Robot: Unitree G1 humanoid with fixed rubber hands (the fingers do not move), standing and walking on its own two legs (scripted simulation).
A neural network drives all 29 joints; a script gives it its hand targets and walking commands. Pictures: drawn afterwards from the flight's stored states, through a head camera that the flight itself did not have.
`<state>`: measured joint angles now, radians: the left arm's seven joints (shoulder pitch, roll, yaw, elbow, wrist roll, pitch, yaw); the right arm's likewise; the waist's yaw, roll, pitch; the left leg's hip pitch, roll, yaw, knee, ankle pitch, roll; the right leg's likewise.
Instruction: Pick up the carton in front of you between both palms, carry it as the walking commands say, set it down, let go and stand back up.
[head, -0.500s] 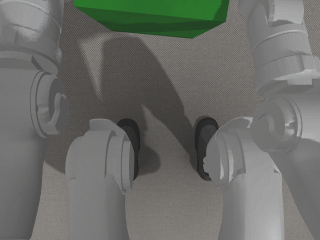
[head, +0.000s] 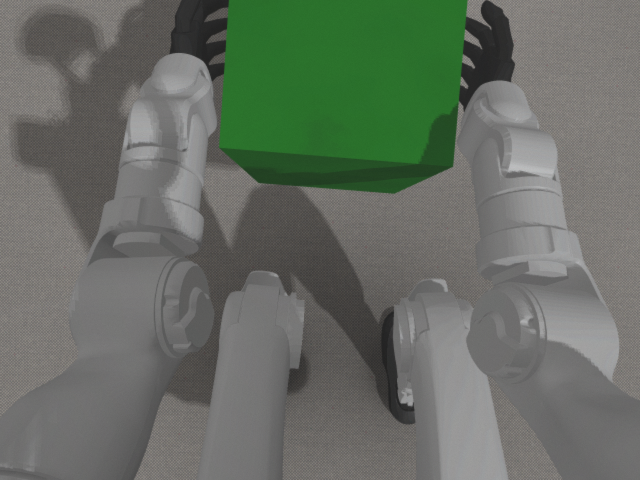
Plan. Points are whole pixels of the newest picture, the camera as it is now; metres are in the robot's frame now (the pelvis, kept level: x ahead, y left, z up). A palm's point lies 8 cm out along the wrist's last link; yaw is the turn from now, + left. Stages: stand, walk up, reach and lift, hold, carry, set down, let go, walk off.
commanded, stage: reach and lift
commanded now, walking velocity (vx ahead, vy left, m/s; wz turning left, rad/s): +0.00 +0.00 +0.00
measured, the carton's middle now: (336, 94) +0.55 +0.03 -0.16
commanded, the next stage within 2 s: none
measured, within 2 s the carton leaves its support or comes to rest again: neither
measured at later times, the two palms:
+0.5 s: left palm (140, 26) +0.50 +0.17 +0.06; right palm (597, 60) +0.49 -0.13 +0.06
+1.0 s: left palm out of the picture +0.44 +0.16 +0.22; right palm out of the picture +0.44 -0.14 +0.22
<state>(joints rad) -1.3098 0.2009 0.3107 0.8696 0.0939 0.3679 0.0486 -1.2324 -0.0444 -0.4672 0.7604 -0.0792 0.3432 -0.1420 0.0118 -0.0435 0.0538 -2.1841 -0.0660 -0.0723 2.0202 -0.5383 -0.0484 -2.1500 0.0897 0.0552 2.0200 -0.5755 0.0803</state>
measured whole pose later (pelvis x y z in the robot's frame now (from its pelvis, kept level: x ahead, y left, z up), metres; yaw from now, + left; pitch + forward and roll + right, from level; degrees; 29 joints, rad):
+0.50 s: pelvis +0.01 +0.00 +0.11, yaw +1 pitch +41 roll -1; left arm -1.03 0.04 0.41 0.65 0.22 0.45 0.00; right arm -0.98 0.07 -0.49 0.56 -0.20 0.44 -0.08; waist 0.00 -0.03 -0.15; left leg -1.89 -0.05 -0.07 1.64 -0.47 -0.04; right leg -1.87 0.07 0.07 1.64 -0.50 0.06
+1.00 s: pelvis +0.05 +0.00 +0.25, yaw +1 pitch +27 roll +0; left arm -0.62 -0.09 0.38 0.59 0.24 0.39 0.02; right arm -0.60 0.13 -0.41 0.56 -0.21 0.38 -0.05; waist 0.00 -0.02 -0.20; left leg -1.22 -0.03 -0.06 1.16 -0.41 -0.02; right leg -1.20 0.05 0.08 1.17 -0.44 0.03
